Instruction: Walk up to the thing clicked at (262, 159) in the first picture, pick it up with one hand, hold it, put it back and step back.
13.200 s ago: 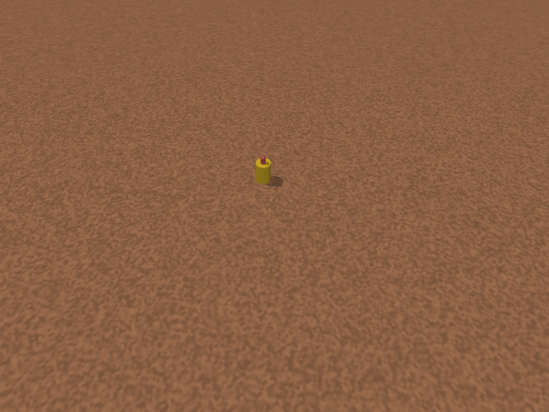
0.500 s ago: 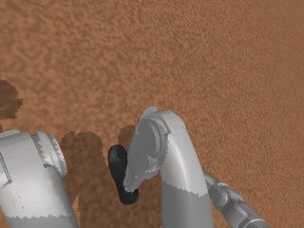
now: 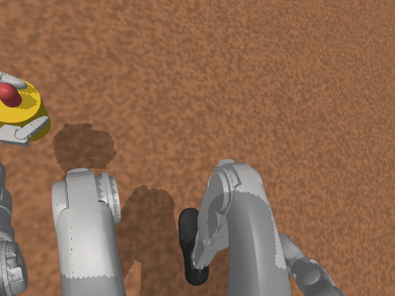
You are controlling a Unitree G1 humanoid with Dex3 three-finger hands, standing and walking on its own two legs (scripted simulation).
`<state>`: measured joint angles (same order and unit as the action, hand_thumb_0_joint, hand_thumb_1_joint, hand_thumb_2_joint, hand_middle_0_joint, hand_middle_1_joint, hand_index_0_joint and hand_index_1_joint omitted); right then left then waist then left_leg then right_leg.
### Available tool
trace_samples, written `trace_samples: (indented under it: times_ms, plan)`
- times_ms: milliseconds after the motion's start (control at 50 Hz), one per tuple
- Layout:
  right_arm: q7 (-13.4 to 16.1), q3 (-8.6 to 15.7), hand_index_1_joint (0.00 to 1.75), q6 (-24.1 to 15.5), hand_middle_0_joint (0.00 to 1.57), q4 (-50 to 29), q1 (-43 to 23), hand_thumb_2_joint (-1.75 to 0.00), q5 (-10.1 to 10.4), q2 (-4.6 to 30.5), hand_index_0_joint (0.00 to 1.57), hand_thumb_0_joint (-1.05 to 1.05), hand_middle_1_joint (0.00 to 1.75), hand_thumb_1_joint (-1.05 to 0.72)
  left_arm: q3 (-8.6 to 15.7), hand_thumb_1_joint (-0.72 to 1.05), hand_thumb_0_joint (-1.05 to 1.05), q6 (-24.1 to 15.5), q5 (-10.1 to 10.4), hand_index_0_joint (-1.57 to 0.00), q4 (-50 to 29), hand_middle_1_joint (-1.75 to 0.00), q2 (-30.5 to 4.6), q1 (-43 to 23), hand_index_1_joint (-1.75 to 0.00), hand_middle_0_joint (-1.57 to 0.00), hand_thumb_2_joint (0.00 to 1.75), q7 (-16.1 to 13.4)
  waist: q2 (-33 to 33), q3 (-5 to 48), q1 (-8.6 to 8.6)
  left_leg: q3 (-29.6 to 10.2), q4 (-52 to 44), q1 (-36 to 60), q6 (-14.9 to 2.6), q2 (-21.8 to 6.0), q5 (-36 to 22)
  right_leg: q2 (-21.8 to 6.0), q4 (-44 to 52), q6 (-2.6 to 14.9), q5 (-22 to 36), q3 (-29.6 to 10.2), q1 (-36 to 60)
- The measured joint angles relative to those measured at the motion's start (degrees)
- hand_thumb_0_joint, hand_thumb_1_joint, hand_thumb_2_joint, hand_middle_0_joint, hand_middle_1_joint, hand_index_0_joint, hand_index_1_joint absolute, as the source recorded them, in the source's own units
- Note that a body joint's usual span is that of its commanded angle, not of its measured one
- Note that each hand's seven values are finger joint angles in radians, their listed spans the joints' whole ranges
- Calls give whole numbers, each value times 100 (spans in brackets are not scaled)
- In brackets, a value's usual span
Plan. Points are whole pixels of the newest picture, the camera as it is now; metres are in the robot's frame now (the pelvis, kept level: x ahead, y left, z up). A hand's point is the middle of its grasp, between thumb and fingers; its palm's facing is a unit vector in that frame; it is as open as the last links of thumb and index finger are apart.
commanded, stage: settle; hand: left
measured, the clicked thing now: (18, 108) +0.43 +0.30 -0.11
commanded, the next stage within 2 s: lift in 1.28 s
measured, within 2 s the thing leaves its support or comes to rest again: neither
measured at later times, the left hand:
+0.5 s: hand (9, 85) +0.43 +0.29 -0.02, palm faces +0.29 -0.96 -0.07, open 8.6 cm
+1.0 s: hand (5, 69) +0.43 +0.28 +0.02, palm faces +0.31 -0.95 -0.06, open 8.6 cm
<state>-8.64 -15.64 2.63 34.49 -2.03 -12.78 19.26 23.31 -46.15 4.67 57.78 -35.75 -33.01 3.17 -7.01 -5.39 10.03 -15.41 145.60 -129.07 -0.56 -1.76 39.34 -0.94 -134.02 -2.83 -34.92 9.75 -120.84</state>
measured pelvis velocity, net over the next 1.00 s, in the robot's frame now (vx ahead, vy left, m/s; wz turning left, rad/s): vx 0.02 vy -0.02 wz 0.13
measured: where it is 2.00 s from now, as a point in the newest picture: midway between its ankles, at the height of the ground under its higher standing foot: (148, 273)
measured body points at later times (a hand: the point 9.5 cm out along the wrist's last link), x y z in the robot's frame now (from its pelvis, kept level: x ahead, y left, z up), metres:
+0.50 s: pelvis +0.02 -0.01 +0.03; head +0.22 +0.08 +0.42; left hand +0.41 +0.34 -0.01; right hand +0.18 -0.26 -0.08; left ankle +0.08 +0.12 -0.28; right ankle +0.14 -0.13 -0.28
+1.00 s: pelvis +0.02 -0.02 +0.06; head +0.22 +0.06 +0.46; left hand +0.41 +0.33 +0.03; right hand +0.18 -0.27 -0.06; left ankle +0.08 +0.12 -0.28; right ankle +0.14 -0.13 -0.28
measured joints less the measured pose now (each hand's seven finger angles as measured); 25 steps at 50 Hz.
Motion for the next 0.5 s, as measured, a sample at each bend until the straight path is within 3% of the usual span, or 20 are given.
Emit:
trace_samples:
  times_ms: [240,500]
  plan:
    - [183,555,30,130,20,230,364,-90,455,-219,21,0,30,-90,15,-34,-2,660,167,-96,-583,-92,472,110,-109,-64,96,376,394,519,-155,404,-422,-33,73,23,38,-152,59,82,-204,-307,-248]
    - [383,963,30,90,20,300,521,-90,695,-235,21,0,30,-91,132,-37,-2,998,219,-98,-664,-93,851,-21,-111,-66,97,654,611,880,-215,655,-838,141,137,-28,128,-182,247,169,-336,-493,-286]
